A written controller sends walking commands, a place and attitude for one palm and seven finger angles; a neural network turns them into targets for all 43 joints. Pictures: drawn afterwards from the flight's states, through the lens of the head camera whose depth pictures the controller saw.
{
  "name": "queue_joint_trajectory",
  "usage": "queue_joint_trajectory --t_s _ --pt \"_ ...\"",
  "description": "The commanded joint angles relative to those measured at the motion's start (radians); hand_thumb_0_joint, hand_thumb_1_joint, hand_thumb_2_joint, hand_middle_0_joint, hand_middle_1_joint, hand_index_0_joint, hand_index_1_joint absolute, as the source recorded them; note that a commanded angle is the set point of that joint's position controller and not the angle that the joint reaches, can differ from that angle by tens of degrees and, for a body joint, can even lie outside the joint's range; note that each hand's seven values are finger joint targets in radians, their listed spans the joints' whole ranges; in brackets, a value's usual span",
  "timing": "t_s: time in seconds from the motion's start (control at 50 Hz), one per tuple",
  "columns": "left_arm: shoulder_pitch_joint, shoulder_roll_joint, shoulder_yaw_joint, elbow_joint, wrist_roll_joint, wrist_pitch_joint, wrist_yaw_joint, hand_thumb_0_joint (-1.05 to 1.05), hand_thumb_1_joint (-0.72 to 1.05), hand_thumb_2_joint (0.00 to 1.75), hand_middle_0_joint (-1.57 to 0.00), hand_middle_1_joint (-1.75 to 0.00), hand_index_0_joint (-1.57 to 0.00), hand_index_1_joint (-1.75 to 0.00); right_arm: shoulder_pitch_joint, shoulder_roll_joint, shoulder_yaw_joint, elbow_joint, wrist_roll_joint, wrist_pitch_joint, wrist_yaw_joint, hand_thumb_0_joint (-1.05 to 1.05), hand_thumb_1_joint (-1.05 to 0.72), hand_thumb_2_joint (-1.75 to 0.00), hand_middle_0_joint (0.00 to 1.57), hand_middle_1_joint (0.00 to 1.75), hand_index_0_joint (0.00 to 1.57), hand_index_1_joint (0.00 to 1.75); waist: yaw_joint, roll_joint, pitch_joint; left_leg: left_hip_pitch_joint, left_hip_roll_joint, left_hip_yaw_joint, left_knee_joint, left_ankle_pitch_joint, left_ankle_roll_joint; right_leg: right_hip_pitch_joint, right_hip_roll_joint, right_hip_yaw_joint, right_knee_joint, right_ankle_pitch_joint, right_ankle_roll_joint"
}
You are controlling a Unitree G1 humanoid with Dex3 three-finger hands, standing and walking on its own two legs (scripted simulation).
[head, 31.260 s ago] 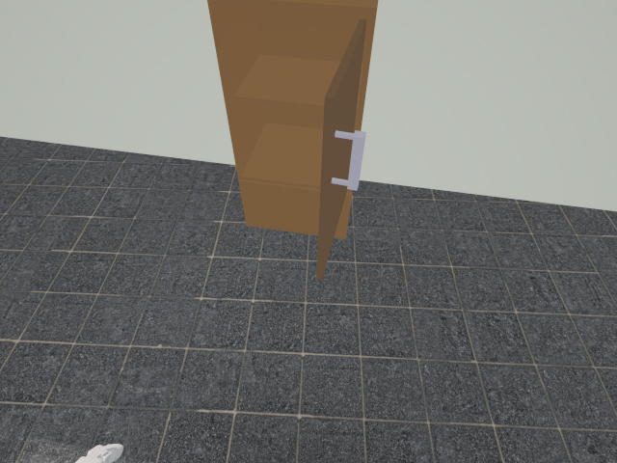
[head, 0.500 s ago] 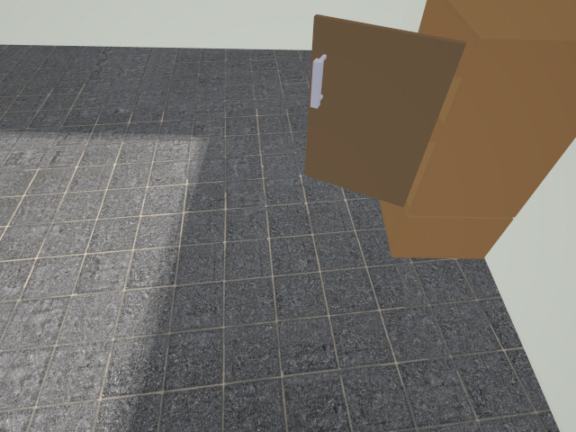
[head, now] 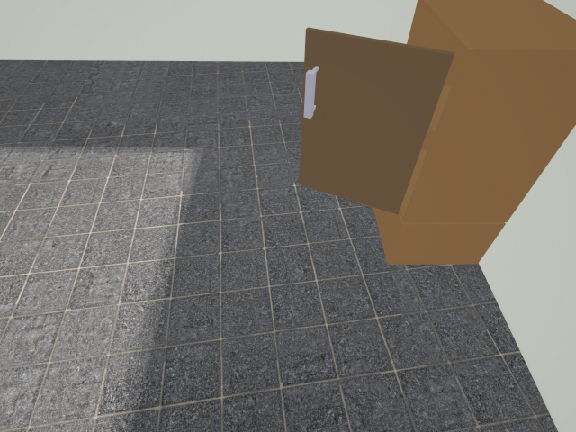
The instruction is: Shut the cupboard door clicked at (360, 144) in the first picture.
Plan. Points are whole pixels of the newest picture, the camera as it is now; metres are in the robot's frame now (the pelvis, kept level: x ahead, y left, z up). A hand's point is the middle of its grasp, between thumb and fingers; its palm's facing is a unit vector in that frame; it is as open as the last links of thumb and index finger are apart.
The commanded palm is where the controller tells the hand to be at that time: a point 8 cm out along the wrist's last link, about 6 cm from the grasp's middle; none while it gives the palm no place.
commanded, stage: let the arm hang, fingers relaxed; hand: left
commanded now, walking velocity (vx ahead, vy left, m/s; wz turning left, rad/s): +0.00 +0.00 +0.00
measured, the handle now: (312, 92) +1.07 -0.03 -0.05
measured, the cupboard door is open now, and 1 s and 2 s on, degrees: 65 65 65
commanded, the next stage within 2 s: look to check the result in 0.06 s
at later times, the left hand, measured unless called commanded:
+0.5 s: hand out of the picture -0.02 +0.17 -0.18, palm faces +0.03 -0.98 -0.19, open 7.4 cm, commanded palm none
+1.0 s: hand out of the picture +0.01 +0.18 -0.19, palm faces +0.11 -0.98 -0.17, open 7.4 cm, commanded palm none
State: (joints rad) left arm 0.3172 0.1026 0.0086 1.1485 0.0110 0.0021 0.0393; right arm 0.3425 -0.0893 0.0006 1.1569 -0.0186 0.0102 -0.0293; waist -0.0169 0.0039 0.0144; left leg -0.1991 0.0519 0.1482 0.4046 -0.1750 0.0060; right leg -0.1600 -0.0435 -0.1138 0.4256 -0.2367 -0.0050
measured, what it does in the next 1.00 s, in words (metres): stands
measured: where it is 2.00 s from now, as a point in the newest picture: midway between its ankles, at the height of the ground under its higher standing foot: (279, 424)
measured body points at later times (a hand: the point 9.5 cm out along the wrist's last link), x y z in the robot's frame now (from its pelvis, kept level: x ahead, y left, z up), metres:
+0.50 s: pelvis +0.01 +0.01 +0.00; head +0.01 +0.00 +0.45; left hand -0.01 +0.22 -0.16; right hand -0.02 -0.20 -0.17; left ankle +0.03 +0.11 -0.74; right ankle +0.00 -0.11 -0.74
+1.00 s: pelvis +0.04 +0.01 -0.01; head +0.04 +0.02 +0.44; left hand +0.01 +0.23 -0.17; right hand +0.00 -0.20 -0.17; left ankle +0.03 +0.11 -0.74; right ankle +0.00 -0.11 -0.74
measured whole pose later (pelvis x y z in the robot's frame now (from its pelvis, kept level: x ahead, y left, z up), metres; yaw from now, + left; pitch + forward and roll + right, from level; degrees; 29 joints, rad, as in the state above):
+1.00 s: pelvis +0.04 +0.01 -0.01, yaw +4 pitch -1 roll -1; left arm 0.33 0.14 0.05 1.10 0.03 0.00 0.02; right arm 0.37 -0.12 -0.02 1.12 -0.03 0.03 -0.01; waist -0.02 -0.01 0.00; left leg -0.28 0.04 0.11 0.63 -0.39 0.02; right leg -0.14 -0.07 -0.16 0.50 -0.34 0.01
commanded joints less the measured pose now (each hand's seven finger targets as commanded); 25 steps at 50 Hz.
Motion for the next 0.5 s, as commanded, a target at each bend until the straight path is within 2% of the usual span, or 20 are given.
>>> queue_joint_trajectory --t_s 0.0,0.14,0.18,0.22,0.48 --pt "0.082 0.093 0.022 -0.012 0.003 -0.009 0.003 0.00 0.90 0.90 -0.20 -0.30 -0.20 -0.30 0.070 -0.081 -0.018 -0.022 0.001 -0.010 -0.008 0.00 -0.90 -0.90 0.20 0.30 0.20 0.30 0.007 0.018 0.088 -0.007 0.070 -0.099 -0.089 -0.029 0.010 -0.082 -0.070 0.094 -0.108 0.023 -0.023" --pt "0.085 0.096 0.021 -0.013 0.005 -0.007 0.002 0.00 0.90 0.90 -0.20 -0.30 -0.20 -0.30 0.064 -0.092 -0.021 -0.029 0.002 -0.007 -0.006 0.00 -0.90 -0.90 0.20 0.30 0.20 0.30 0.005 0.002 0.103 -0.007 0.072 -0.102 -0.097 -0.066 0.011 -0.102 -0.068 0.093 -0.112 -0.009 -0.019" --pt "0.080 0.098 0.022 -0.014 0.005 -0.007 0.002 0.00 0.90 0.90 -0.20 -0.30 -0.20 -0.30 0.063 -0.093 -0.021 -0.032 0.002 -0.009 -0.006 0.00 -0.90 -0.90 0.20 0.30 0.20 0.30 0.004 0.014 0.098 -0.008 0.071 -0.104 -0.101 -0.061 0.012 -0.093 -0.068 0.093 -0.107 0.005 -0.018" --pt "0.085 0.102 0.022 -0.015 0.006 -0.009 0.002 0.00 0.90 0.90 -0.20 -0.30 -0.20 -0.30 0.059 -0.100 -0.022 -0.035 0.004 -0.010 -0.006 0.00 -0.90 -0.90 0.20 0.30 0.20 0.30 0.007 0.002 0.081 0.006 0.073 -0.105 -0.096 -0.039 0.014 -0.084 -0.068 0.094 -0.105 0.018 -0.019" --pt "0.071 0.108 0.020 -0.020 0.005 -0.011 0.002 0.00 0.90 0.90 -0.20 -0.30 -0.20 -0.30 0.039 -0.107 -0.022 -0.033 0.003 -0.012 -0.004 0.00 -0.90 -0.90 0.20 0.30 0.20 0.30 0.006 -0.007 0.084 0.019 0.075 -0.100 -0.093 -0.005 0.012 -0.081 -0.073 0.094 -0.105 0.039 -0.015"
